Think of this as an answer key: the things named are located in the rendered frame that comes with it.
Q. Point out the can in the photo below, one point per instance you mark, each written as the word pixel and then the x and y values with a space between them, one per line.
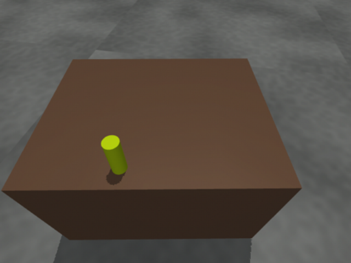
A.
pixel 114 153

